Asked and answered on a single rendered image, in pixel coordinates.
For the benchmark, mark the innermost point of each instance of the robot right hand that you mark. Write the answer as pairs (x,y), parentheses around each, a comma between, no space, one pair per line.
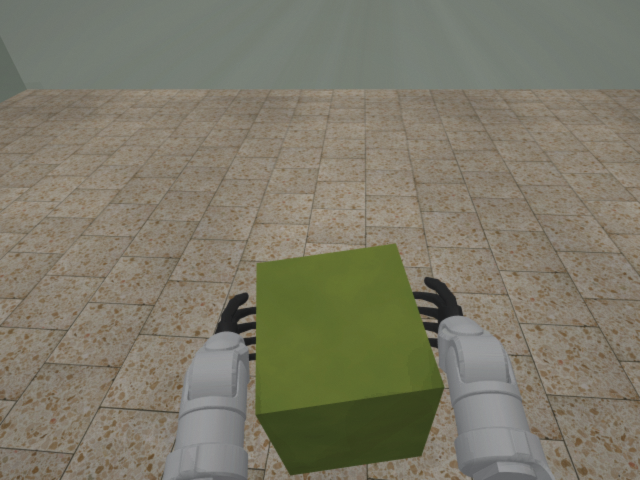
(445,301)

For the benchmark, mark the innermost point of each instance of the left robot forearm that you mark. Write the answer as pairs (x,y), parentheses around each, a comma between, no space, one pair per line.
(210,435)

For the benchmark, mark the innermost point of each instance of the right robot forearm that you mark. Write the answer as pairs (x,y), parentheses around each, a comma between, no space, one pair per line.
(494,440)

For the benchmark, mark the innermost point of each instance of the robot left hand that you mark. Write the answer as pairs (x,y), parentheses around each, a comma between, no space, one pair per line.
(231,316)

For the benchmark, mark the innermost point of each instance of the carton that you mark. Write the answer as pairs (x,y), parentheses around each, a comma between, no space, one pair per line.
(345,374)

